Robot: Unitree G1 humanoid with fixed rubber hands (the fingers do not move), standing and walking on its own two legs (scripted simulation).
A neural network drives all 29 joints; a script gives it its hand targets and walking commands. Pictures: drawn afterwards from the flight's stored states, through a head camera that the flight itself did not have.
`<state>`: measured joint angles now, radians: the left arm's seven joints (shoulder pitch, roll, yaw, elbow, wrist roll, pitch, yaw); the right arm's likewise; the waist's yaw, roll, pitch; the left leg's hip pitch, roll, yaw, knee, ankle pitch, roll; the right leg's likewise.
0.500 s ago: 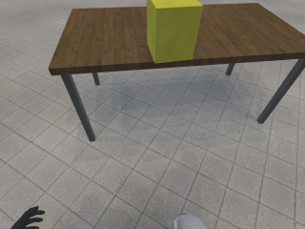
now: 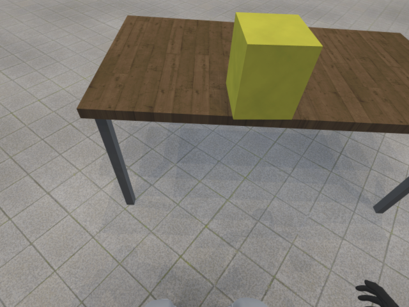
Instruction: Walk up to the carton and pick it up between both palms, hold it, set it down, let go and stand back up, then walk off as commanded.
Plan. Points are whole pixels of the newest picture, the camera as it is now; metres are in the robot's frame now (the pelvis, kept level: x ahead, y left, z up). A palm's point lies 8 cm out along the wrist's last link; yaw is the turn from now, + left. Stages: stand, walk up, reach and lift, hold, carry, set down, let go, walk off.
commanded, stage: walk up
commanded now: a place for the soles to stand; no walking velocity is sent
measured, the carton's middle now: (265, 68) +0.79 -0.17 +0.06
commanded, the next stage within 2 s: none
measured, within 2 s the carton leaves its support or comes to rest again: neither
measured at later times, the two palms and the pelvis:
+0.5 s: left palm (73, 277) +0.19 +0.28 -0.09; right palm out of the picture +0.15 -0.38 -0.13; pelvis +0.07 -0.05 -0.02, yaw +2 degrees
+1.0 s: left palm (61, 286) +0.18 +0.30 -0.09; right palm (366, 277) +0.21 -0.34 -0.10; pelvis +0.09 -0.03 +0.00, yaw +2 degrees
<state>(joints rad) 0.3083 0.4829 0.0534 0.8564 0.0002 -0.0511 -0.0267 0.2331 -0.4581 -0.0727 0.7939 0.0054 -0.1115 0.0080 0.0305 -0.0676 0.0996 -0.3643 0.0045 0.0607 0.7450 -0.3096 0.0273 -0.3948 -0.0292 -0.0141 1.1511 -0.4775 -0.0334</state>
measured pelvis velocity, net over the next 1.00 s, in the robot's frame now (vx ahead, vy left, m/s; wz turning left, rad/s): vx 0.09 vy -0.03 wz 0.04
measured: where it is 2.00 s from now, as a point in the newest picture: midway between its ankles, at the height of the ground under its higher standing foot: (225, 292)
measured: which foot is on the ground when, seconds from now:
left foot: down 0.00-1.00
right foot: up 0.00-0.18, down 0.20-1.00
